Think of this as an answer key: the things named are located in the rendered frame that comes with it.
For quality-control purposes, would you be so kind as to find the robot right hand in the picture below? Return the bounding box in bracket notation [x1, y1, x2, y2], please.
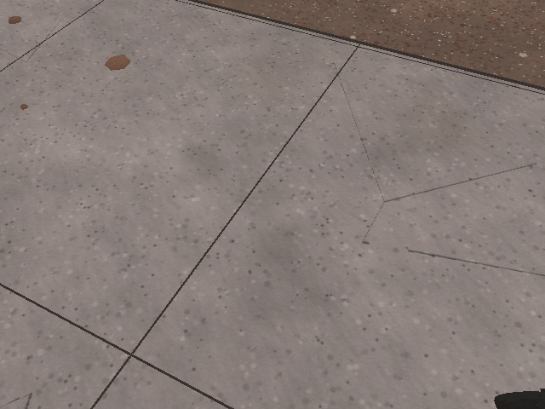
[494, 389, 545, 409]

